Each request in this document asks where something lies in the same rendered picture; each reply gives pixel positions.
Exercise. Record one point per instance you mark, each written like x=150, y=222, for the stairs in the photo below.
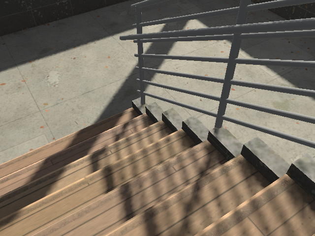
x=128, y=176

